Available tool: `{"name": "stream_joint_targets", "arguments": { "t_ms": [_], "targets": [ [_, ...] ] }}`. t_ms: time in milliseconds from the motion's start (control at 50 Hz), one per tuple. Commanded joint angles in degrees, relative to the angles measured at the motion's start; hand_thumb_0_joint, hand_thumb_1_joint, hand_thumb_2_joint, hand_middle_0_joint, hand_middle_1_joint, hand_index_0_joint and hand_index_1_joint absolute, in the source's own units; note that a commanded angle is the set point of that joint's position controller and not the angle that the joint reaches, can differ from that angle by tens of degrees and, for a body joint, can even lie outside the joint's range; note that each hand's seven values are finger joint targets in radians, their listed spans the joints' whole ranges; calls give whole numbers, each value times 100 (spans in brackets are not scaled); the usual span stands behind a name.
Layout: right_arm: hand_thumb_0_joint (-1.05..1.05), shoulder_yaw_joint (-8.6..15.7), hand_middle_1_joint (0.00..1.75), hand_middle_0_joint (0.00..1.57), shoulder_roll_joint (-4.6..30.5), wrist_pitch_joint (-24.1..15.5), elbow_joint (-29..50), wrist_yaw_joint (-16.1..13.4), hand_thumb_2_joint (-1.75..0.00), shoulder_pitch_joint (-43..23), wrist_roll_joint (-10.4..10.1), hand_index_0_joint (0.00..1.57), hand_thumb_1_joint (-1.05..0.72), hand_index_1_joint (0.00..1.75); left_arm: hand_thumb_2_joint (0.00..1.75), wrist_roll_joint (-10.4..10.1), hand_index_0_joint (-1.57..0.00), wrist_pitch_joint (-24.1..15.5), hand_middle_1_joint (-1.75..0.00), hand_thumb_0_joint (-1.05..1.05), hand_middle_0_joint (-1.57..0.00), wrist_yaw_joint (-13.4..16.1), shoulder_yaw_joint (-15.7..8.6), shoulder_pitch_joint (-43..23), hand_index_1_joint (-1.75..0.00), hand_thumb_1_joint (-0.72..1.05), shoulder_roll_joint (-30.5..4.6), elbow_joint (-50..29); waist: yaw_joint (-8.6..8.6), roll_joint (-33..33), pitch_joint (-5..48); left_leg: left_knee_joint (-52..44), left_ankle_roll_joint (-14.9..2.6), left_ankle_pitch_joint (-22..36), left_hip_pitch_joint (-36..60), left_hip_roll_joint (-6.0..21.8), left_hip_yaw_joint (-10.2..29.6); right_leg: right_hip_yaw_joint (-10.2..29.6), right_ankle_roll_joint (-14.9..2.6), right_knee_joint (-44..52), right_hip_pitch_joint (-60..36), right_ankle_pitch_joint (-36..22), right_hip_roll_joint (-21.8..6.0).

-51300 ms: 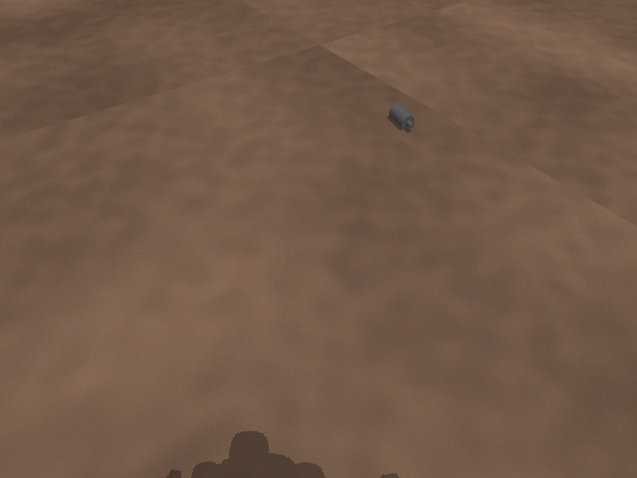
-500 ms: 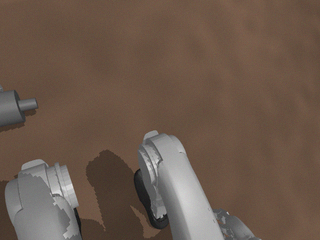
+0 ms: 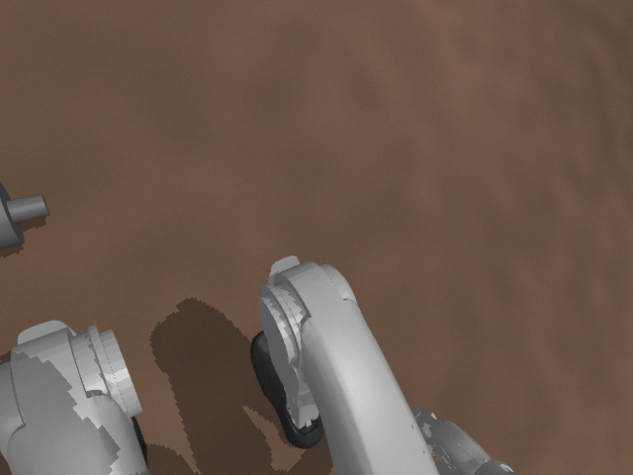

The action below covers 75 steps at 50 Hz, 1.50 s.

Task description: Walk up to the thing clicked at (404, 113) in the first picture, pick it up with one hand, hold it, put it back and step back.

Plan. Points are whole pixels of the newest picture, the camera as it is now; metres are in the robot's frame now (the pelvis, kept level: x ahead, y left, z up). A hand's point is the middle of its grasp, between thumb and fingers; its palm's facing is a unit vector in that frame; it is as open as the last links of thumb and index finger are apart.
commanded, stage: rest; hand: left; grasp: from above
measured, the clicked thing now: out of the picture +0.45 +0.29 -0.26
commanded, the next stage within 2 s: open in 0.10 s
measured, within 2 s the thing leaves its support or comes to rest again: rests again in 0.52 s
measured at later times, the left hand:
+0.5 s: hand out of the picture +0.44 +0.30 -0.24, palm faces -0.44 -0.13 -0.89, open 11.1 cm
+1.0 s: hand out of the picture +0.44 +0.31 -0.24, palm faces -0.44 -0.15 -0.89, open 13.2 cm
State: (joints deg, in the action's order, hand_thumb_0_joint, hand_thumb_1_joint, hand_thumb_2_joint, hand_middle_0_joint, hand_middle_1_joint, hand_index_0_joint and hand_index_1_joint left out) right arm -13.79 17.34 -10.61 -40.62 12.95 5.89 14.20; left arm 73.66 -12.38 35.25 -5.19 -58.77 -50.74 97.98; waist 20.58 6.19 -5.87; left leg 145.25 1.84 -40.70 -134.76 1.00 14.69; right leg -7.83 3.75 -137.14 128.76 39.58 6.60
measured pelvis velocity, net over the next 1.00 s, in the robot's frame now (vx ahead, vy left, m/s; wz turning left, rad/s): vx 0.00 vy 0.00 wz -0.02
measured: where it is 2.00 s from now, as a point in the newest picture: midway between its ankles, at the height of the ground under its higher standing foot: (219, 445)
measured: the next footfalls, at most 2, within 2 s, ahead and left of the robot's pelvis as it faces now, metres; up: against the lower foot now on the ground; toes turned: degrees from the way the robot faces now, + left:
none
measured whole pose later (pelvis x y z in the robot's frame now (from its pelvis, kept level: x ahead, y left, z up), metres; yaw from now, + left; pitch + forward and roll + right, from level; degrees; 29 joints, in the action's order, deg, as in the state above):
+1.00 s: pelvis +0.00 +0.00 +0.00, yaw -1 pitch +28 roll -14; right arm -16.2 18.4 -12.4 -38.7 14.3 5.7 14.4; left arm 71.7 -11.7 34.7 -4.2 -58.9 -53.3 98.0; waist 21.2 7.0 -7.3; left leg 145.4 1.3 -40.8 -134.3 1.2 15.8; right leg -8.9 4.0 -136.0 127.6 39.2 6.8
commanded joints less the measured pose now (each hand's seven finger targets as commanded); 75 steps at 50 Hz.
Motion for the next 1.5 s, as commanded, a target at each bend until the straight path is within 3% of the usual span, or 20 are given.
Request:
{"name": "stream_joint_targets", "arguments": {
  "t_ms": [0,60,180,280,320,440,500,680,800,840,860,880,1180,1240,1260,1300,1320,1360,1420,1480],
  "targets": [
    [0,419,30,20,1799,-64,-39,-54,-90,1022,-43,20,-90,30,75,-72,-118,27,-55,0,-118,252,132,-1644,-56,84,-1126,-509,218,-2714,3551,-1405,-256,1148,2723,147,-684,-736,-496,1266,-2003,-1565,97],
    [0,425,30,20,1874,-69,-26,-64,-90,1050,-26,20,-91,30,72,-84,-117,-10,-53,0,-118,279,-26,-1511,-54,83,-1320,-397,213,-2600,3499,-1421,-253,1108,2675,158,-661,-765,-488,1272,-2057,-1523,99],
    [0,338,30,20,1889,-154,84,-23,-90,980,-2,20,-91,30,68,-67,-118,-61,-53,0,-118,285,208,-1665,-53,84,-1205,-291,344,-2551,3282,-1396,-265,931,2628,174,-628,-778,-479,1289,-1992,-1382,127],
    [0,314,30,20,1913,-155,85,-23,-90,942,-13,20,-90,30,64,-31,-78,-75,-56,0,-78,357,208,-1679,-56,44,-1287,-351,294,-2628,3346,-1478,-232,970,2681,189,-566,-821,-500,1267,-1983,-1412,149],
    [0,317,30,20,1912,-195,68,9,-90,969,-22,20,-90,30,61,-14,-67,-47,-55,0,-67,343,331,-1651,-55,28,-1134,-236,340,-2669,3183,-1432,-226,967,2693,186,-579,-826,-497,1207,-1854,-1431,126],
    [0,286,30,20,1956,-226,61,32,-90,1034,2,20,-90,30,63,-64,-46,-29,-63,0,-45,425,85,-1691,-62,-9,-1385,-323,343,-2724,3345,-1453,-202,1187,2820,197,-551,-856,-483,1210,-2005,-1626,127],
    [0,286,30,20,1919,-256,98,43,-90,919,-1,20,-90,30,68,-99,-41,-5,-68,0,-40,367,257,-1712,-68,-15,-1247,-290,368,-2768,3190,-1439,-212,914,2692,199,-587,-799,-503,1237,-1964,-1388,128],
    [0,294,30,20,1966,-262,97,42,-90,980,-27,20,-90,30,79,-229,-28,62,-81,0,-27,287,129,-1626,-80,-30,-1440,-736,196,-2935,3554,-1478,-191,1187,2922,207,-562,-824,-507,1238,-2135,-1580,136],
    [0,299,30,20,1972,-192,103,64,-90,1027,-22,20,-90,30,86,-237,-20,157,-87,0,-20,237,58,-1439,-87,-37,-1404,-594,257,-2827,3525,-1428,-207,1424,2822,205,-568,-832,-499,1212,-2187,-1831,151],
    [0,310,30,20,1963,-203,110,63,-90,983,-31,20,-90,30,89,-254,-18,147,-88,0,-18,198,105,-1518,-88,-40,-1342,-639,267,-2960,3423,-1516,-176,1308,2911,207,-540,-856,-522,1185,-2047,-1692,126],
    [0,300,30,20,1916,-222,109,79,-90,932,-50,20,-90,30,89,-272,-17,145,-90,0,-17,144,297,-1566,-90,-41,-1120,-539,311,-2928,3237,-1504,-176,1132,2865,213,-521,-851,-531,1161,-1869,-1534,134],
    [0,326,30,20,1992,-196,98,50,-90,976,-36,20,-90,30,91,-288,-15,118,-93,0,-15,172,69,-1512,-93,-43,-1400,-722,257,-2913,3489,-1524,-185,1253,2913,216,-526,-847,-512,1237,-2116,-1644,149],
    [0,278,30,20,1938,-123,168,0,-90,966,-7,20,-89,30,97,-142,-8,-60,-103,0,-7,177,266,-1512,-102,-48,-1247,-565,327,-2785,3338,-1493,-191,1172,2875,213,-541,-844,-502,1255,-2059,-1596,150],
    [0,299,30,20,1967,-112,120,-21,-90,1031,-18,20,-90,30,97,-130,-8,-35,-101,0,-7,271,-85,-1596,-100,-50,-1679,-891,149,-3056,3702,-1514,-160,1354,3066,214,-558,-818,-517,1202,-2200,-1706,115],
    [0,303,30,20,1951,-152,158,2,-90,985,-17,20,-90,30,97,-103,-8,21,-101,0,-7,263,24,-1598,-99,-50,-1507,-765,219,-3015,3486,-1475,-155,1255,3003,195,-542,-867,-522,1128,-1923,-1622,81],
    [0,383,30,20,1963,-149,163,16,-90,1012,-35,20,-90,30,98,-123,-8,95,-100,0,-7,305,-180,-1668,-99,-51,-1686,-1247,87,-3319,3767,-1584,-123,1354,3233,202,-556,-844,-537,1139,-1969,-1686,85],
    [0,388,30,20,1853,-158,170,45,-90,992,-54,20,-90,30,97,-129,-8,150,-100,0,-7,264,-20,-1710,-99,-51,-1465,-1388,66,-3451,3921,-1559,-129,1397,3293,205,-603,-787,-552,1143,-1978,-1727,105],
    [0,491,30,20,1871,-124,157,65,-90,1039,-94,20,-90,30,98,-238,-8,263,-100,0,-7,258,-212,-1744,-99,-51,-1590,-1938,-99,-3558,4316,-1591,-162,1446,3279,177,-683,-713,-541,1263,-2160,-1812,105],
    [0,743,30,20,1769,-37,67,136,-90,1095,-206,20,-90,30,98,-379,-8,586,-99,0,-7,115,-310,-1278,-98,-51,-1271,-2300,-380,-3898,4791,-1740,-101,1739,3609,157,-757,-655,-591,1165,-1972,-1974,68],
    [0,1004,30,20,1672,134,49,185,-90,1164,-429,20,-90,30,99,-569,-7,915,-99,0,-7,-244,-81,-1239,-99,-53,-794,-2694,-514,-3759,4947,-1929,-143,1593,3514,121,-804,-546,-625,1300,-1779,-1829,50]
  ]
}}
